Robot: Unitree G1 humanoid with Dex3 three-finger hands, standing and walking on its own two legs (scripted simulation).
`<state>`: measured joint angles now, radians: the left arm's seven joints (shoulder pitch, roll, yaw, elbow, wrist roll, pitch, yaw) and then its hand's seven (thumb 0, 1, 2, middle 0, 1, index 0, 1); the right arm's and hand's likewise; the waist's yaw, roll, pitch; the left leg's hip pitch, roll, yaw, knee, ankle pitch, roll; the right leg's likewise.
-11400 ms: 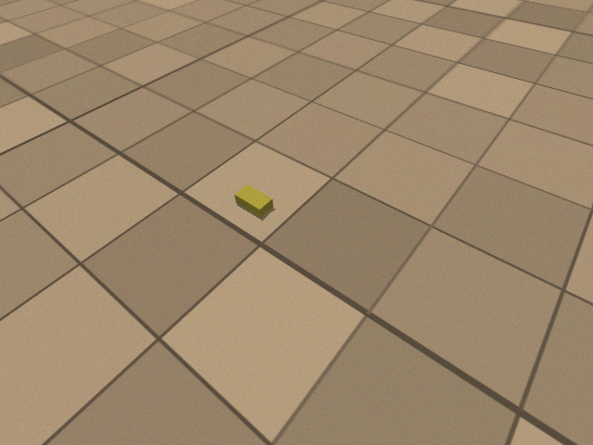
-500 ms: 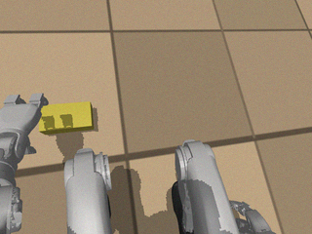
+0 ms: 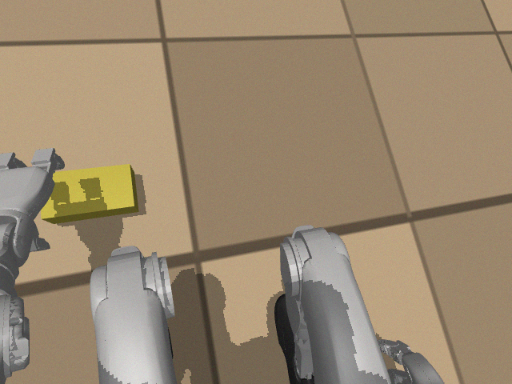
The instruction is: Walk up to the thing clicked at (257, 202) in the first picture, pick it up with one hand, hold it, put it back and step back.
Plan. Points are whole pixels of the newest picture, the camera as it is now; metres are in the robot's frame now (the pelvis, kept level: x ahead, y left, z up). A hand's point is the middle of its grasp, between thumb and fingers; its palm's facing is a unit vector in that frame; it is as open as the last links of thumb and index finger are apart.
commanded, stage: rise first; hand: left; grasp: from above
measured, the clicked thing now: (91, 193) +0.46 +0.28 -0.29
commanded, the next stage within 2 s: approach in 1.46 s
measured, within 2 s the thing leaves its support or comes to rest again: neither
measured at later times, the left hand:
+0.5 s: hand (42, 205) +0.41 +0.32 -0.18, palm faces -0.46 -0.08 -0.89, open 14.1 cm
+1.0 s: hand (41, 203) +0.41 +0.32 -0.18, palm faces -0.45 -0.07 -0.89, open 14.0 cm
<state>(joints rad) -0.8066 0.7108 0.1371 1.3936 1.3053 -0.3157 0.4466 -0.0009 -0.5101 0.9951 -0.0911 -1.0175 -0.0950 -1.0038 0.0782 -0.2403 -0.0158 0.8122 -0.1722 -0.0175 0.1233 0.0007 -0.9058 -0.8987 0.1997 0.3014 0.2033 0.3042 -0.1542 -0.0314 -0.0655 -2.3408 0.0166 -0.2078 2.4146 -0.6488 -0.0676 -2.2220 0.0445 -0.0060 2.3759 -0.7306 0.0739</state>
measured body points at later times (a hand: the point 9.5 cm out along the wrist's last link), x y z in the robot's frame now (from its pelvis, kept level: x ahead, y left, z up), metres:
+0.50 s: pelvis +0.00 +0.00 +0.00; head +0.23 +0.08 +0.38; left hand +0.43 +0.32 -0.13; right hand +0.09 -0.28 -0.12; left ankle +0.08 +0.15 -0.29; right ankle +0.09 -0.14 -0.29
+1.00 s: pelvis +0.00 +0.00 +0.00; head +0.22 +0.08 +0.38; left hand +0.43 +0.32 -0.13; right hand +0.08 -0.27 -0.12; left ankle +0.08 +0.15 -0.29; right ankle +0.09 -0.14 -0.29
